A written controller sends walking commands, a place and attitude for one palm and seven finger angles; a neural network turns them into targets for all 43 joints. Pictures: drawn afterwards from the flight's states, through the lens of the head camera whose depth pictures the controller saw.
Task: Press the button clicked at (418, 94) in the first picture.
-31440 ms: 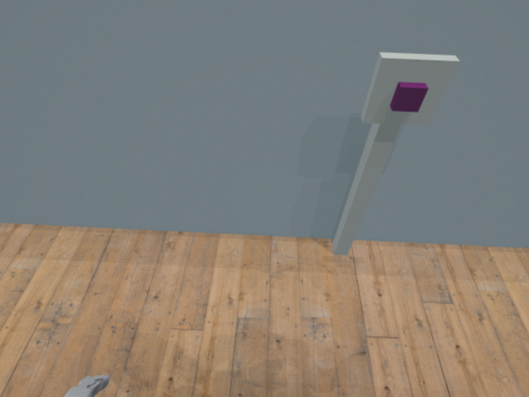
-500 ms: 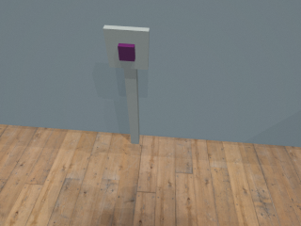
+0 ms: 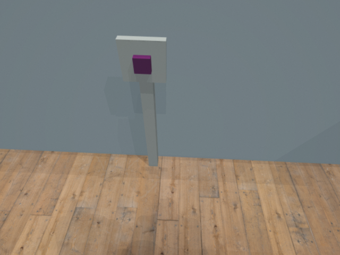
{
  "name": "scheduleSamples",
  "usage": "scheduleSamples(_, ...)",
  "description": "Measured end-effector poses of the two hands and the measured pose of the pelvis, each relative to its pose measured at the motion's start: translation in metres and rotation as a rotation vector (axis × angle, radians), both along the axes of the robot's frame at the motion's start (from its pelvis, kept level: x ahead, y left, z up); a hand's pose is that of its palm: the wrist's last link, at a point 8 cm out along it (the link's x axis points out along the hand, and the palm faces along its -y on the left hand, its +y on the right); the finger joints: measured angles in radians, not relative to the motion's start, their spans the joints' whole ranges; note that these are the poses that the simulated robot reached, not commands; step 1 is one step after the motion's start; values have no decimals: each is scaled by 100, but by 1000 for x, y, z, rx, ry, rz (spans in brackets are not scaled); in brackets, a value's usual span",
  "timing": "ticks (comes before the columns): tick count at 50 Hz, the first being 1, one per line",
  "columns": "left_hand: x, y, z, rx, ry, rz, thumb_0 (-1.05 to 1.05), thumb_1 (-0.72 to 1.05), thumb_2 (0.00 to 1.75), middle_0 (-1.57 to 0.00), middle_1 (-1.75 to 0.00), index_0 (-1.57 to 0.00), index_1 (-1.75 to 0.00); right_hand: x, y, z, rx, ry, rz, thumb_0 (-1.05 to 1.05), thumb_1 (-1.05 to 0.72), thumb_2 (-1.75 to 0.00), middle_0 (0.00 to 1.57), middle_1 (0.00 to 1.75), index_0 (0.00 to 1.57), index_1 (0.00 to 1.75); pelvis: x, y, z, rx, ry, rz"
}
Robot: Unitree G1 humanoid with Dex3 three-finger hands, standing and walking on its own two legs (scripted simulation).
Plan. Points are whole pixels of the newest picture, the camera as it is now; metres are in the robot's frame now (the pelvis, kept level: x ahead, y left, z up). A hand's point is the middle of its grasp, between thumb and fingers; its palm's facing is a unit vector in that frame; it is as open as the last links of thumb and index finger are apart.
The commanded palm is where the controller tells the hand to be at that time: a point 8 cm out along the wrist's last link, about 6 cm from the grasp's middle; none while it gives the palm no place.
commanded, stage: let the arm hang, fingers relaxed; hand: left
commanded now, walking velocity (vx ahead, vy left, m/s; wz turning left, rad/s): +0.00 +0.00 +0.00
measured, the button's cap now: (142, 64) +0.75 +0.14 +0.04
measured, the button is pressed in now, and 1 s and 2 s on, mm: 0 0 0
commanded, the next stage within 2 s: stand and wait in 0.16 s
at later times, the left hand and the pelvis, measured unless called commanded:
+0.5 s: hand out of the picture +0.02 +0.18 -0.17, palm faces +0.01 -0.98 -0.22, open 7.4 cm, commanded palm none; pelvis +0.01 -0.01 +0.00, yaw +0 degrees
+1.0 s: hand out of the picture +0.08 +0.21 -0.16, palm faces -0.01 -0.96 -0.28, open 7.4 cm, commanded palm none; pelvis +0.02 -0.01 +0.00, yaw +0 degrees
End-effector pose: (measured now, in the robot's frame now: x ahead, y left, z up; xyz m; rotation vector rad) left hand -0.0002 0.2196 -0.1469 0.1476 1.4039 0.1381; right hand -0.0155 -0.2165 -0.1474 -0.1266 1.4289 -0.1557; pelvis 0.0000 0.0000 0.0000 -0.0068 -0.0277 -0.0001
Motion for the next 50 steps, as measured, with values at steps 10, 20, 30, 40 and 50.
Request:
scheduleSamples(10, 3, 0, 1, 3, 6, 5, 1, 91, 89, -20, -30, -20, -30, 6, 2, 0, 5, -3, -4, 1, -91, -89, 20, 30, 20, 30, 4, 0, 0, 1, 7, 1)
scheduleSamples(20, 7, 7, 4, 29, 15, 5, 1, 91, 89, -20, -30, -20, -30, 22, -7, 0, -5, -19, 4, 1, -91, -89, 20, 30, 20, 30, 10, -4, 1, 2, 7, -1)
scheduleSamples(30, 26, 12, 6, 43, -20, -7, 1, 91, 89, -20, -30, -20, -30, 43, -25, 5, -40, -51, 20, 1, -91, -89, 20, 30, 20, 30, 15, -7, 2, 2, 2, 0)
scheduleSamples(40, 51, 21, 10, 61, -68, -28, 1, 91, 89, -20, -30, -20, -30, 62, -42, 11, -75, -83, 39, 1, -90, -89, 20, 30, 20, 30, 19, -9, 3, 1, 2, 1)
scheduleSamples(50, 72, 34, 18, 96, -102, -44, 1, 91, 89, -20, -30, -20, -30, 79, -56, 16, -100, -107, 55, 1, -90, -89, 20, 30, 20, 30, 23, -11, 5, 3, 2, 1)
